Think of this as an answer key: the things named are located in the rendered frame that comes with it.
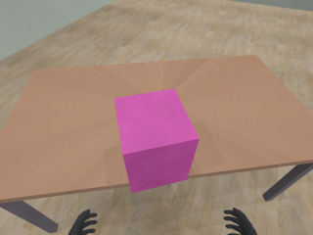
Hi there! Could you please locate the carton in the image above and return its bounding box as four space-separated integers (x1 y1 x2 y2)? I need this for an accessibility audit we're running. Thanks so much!
114 88 200 194

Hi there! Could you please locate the table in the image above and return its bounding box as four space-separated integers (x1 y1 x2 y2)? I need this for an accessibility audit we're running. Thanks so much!
0 55 313 233

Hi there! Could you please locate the right robot hand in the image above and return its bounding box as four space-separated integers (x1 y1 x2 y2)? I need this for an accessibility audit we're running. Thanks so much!
223 208 257 235

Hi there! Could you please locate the left robot hand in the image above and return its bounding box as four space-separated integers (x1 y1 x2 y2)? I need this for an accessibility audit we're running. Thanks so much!
68 209 98 235

